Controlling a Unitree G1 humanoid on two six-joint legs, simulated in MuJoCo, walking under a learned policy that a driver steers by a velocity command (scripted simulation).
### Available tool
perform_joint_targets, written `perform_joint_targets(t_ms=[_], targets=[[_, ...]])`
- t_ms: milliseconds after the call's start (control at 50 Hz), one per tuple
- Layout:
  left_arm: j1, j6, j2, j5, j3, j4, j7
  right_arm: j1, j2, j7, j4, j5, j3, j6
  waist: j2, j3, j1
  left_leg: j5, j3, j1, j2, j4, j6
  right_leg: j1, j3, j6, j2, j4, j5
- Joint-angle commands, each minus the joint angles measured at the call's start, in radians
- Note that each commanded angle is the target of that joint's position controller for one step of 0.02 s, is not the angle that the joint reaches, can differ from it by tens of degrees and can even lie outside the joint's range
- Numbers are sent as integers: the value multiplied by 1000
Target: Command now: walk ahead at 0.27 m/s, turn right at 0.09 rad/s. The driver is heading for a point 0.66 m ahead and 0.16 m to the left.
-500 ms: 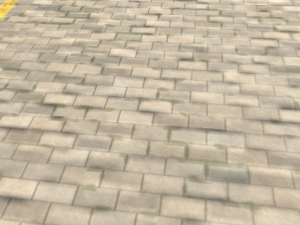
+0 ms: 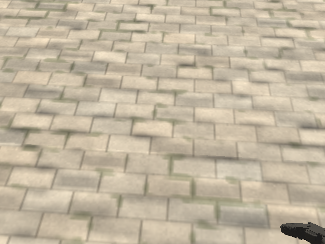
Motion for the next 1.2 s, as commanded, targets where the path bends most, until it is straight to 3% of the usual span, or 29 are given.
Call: perform_joint_targets(t_ms=[20,60,120,160,260,300,340,360,400,460,520,540,560,580,620,660,720,760,820,860,880,900,920,940,960,980,1000,1060,1200], targets=[[18,-24,157,-29,31,-73,-1,244,-143,-13,17,20,-41,10,156,-282,-139,453,-453,713,371,-154,243,-535,44,19,3,476,-23],[-61,-15,140,4,31,-85,10,139,-93,-19,16,9,-22,13,52,-152,-84,586,-297,460,296,-195,213,-469,-20,29,-75,359,80],[-11,15,55,5,16,-73,16,73,-64,-19,45,-12,-7,4,107,-137,-14,647,-179,266,246,-264,215,-286,-41,45,-105,170,148],[-41,23,33,12,5,-84,21,42,-91,-26,62,-11,-12,7,120,-140,-8,666,-130,222,234,-274,214,-226,-62,53,-106,7,200],[-133,44,71,11,12,-86,14,61,-124,-35,104,2,-15,47,95,-135,-43,260,-133,207,227,-294,179,-117,-86,39,-90,-211,398],[-158,44,69,23,14,-87,13,49,-102,-35,113,11,-2,58,80,-96,-30,14,-141,169,195,-271,134,-42,-101,14,-76,-344,459],[-197,39,119,34,21,-114,19,112,-49,-35,135,-4,20,61,1,-71,-56,-179,-115,137,114,-196,36,22,-1,-26,-165,-452,659],[-234,41,179,20,34,-113,23,212,-45,-35,149,-6,18,60,-125,-85,-135,-284,-53,128,28,-172,4,7,33,-74,-192,-429,539],[-210,39,127,14,33,-99,7,150,-79,-48,148,11,11,74,-146,-51,-74,-357,24,172,-12,-57,-12,-129,57,-96,-154,-516,12],[-169,12,135,3,34,-76,-1,152,-65,-50,143,19,8,66,-203,4,-76,-344,10,115,-2,46,25,-147,213,-158,-242,-600,-107],[-266,-3,110,-5,27,-102,-1,222,-77,-37,182,26,0,36,-145,-18,-131,-276,-41,254,39,-88,82,-203,132,-131,-198,-523,89],[-306,-9,75,-5,17,-123,-4,250,-107,-35,201,26,-9,31,-55,-16,-141,-316,-115,308,86,-161,101,-253,26,-91,-131,-411,185],[-329,-25,33,-3,8,-146,-8,304,-164,-36,226,32,-26,31,113,-16,-141,-356,-273,408,171,-251,139,-361,-124,-39,-25,-214,260],[-346,-44,53,-3,11,-165,-8,321,-210,-36,223,35,-38,36,206,29,-155,-277,-445,513,290,-308,198,-532,-173,-13,0,-123,229],[-394,-70,82,-20,19,-184,-13,408,-176,-40,239,24,-35,24,162,54,-188,2,-558,698,401,-301,275,-806,-102,-16,-55,130,-8],[-402,-77,62,-26,13,-188,-30,439,-151,-45,245,27,-30,21,103,21,-182,156,-466,825,390,-272,245,-952,-89,-26,-106,220,60],[-453,-79,11,-22,-8,-212,-67,372,-116,-58,223,28,-12,49,111,33,-154,198,-273,658,288,-337,170,-783,-154,-11,-116,22,245],[-467,-76,-26,-16,-24,-218,-86,315,-146,-67,200,23,-16,54,141,35,-138,260,-148,442,209,-372,130,-500,-210,-5,-60,-158,427],[-376,-61,60,-8,12,-196,-73,332,-205,-71,208,32,-34,47,161,-26,-74,543,-107,412,211,-288,83,-239,-206,-31,7,-277,576],[-208,-52,106,6,40,-135,-49,321,-184,-71,206,41,-30,40,131,-109,23,623,-97,370,173,-90,25,8,-188,-74,18,-352,695],[-120,-46,147,18,54,-115,-31,321,-157,-70,196,28,-22,36,91,-165,63,439,-90,259,123,75,-15,182,-121,-99,-71,-331,886],[-56,-36,228,50,59,-115,-18,439,-44,-66,191,-8,10,37,-194,-330,20,-308,-57,61,5,457,-74,431,160,-220,-378,-285,1262],[-50,-29,199,52,45,-125,-29,541,-57,-66,223,27,6,40,-273,-493,2,-581,-192,31,-50,690,-88,428,401,-324,-498,-397,1207],[-140,-27,167,26,39,-138,-35,486,-138,-68,210,51,-20,54,-180,-369,-15,-530,-191,-15,5,756,-88,271,310,-299,-451,-464,975],[-222,-30,118,7,25,-141,-35,396,-135,-76,186,56,-24,70,-127,-223,-34,-477,-132,-65,49,739,-83,138,191,-259,-396,-499,821],[-277,-37,82,9,11,-133,-39,367,-114,-86,186,46,-26,90,-70,-149,-59,-422,-124,-40,81,701,-89,9,103,-234,-350,-538,775],[-325,-45,65,21,7,-128,-41,380,-102,-95,187,38,-32,115,-80,-119,-93,-381,-126,24,106,660,-91,-96,32,-217,-320,-571,739],[-375,-56,72,46,12,-104,-34,382,-79,-108,154,29,-43,154,-102,-95,-125,-320,-94,103,103,588,-95,-220,-74,-236,-302,-633,669],[-392,-15,138,24,37,-68,16,213,-85,-80,33,19,-51,177,-82,-87,-92,-213,-54,74,131,345,-90,-173,-140,-251,-351,-682,408]])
